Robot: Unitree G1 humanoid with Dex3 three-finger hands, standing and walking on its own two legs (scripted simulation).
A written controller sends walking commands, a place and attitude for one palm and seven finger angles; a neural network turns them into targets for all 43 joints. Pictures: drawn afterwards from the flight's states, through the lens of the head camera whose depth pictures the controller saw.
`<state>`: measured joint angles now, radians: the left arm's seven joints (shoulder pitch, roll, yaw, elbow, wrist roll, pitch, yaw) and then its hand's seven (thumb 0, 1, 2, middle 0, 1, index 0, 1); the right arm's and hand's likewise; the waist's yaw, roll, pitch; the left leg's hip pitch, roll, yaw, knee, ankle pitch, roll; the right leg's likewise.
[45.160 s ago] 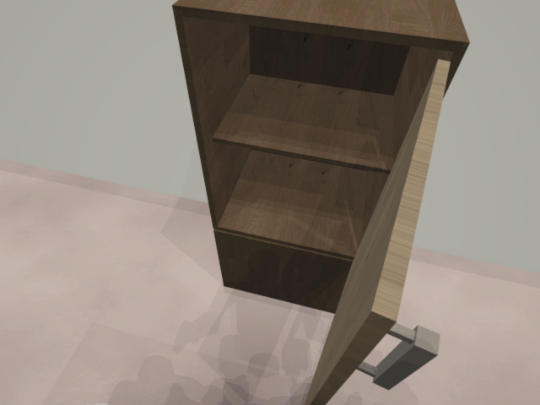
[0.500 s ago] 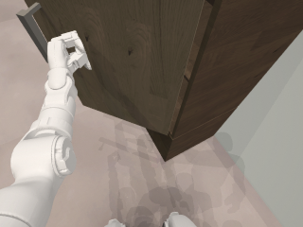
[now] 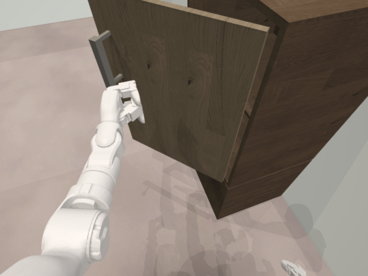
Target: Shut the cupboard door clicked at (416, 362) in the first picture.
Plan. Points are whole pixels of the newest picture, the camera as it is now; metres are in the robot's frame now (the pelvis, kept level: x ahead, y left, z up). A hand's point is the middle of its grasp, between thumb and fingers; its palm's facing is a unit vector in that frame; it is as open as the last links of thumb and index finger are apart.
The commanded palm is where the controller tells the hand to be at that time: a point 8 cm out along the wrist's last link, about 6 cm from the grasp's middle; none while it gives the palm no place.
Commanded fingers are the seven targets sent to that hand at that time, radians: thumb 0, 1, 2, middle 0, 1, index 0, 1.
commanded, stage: draw the hand back to the body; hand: left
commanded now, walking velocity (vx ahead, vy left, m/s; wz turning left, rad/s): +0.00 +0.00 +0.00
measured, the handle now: (108, 61) +0.65 +0.20 +0.11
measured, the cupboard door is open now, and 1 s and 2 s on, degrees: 41 41 41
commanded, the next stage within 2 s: step back with the hand held close in 1.66 s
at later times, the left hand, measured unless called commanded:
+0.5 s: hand (98, 132) +0.36 +0.16 +0.14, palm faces +0.04 -1.00 -0.02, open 3.2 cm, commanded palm +0.32 +0.21 +0.14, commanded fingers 0.00 0.90 0.90 -1.25 -1.44 -1.25 -1.44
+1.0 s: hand (25, 176) +0.26 +0.24 +0.17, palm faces +0.33 -0.89 -0.30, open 4.0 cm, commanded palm +0.21 +0.28 +0.18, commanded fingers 0.00 0.90 0.90 -0.56 -0.69 -0.56 -0.69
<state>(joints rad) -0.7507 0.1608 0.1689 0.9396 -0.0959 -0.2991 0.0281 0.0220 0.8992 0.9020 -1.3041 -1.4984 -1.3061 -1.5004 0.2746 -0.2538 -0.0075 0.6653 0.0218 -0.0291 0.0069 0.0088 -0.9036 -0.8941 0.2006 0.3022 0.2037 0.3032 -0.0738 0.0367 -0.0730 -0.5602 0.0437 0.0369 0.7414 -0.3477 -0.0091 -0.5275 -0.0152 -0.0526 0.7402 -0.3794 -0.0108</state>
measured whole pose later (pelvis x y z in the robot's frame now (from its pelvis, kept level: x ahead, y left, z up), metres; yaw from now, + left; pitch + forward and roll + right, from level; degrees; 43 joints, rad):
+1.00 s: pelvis +0.01 +0.01 +0.03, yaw +1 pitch -4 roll +0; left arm 0.19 0.29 0.18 -0.15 -0.06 -0.04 0.09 0.02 0.90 0.90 -0.83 -0.97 -0.83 -0.98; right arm 0.16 -0.21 0.06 0.61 0.01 -0.01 -0.07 0.01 -0.90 -0.89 0.20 0.30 0.21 0.30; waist 0.06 0.08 0.03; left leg -0.09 0.01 0.05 0.38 -0.21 0.01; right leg -0.05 -0.03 -0.05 0.37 -0.24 0.01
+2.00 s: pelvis +0.00 +0.02 +0.03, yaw +0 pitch +0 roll -1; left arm 0.52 0.38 0.37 -0.40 -0.06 -0.12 0.11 0.02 0.89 0.90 -0.21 -0.30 -0.21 -0.30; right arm 0.18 -0.26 -0.01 0.59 0.02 0.02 -0.08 0.02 -0.90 -0.89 0.20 0.30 0.21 0.30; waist 0.02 0.08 0.00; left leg -0.23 0.02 0.05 0.46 -0.23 0.02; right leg -0.18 -0.03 -0.05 0.41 -0.23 0.02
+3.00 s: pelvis -0.16 +0.03 +0.01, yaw +1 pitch +1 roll -5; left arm 0.53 0.43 0.43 -0.54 -0.06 -0.27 0.14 0.02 0.89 0.90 -0.21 -0.30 -0.21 -0.30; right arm 0.17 -0.19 -0.01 0.66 0.00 -0.10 -0.07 0.02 -0.90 -0.89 0.20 0.30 0.21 0.30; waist 0.04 0.03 0.03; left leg -0.53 0.07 0.04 0.46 0.02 0.02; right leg -0.19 0.09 0.03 0.51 -0.34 0.01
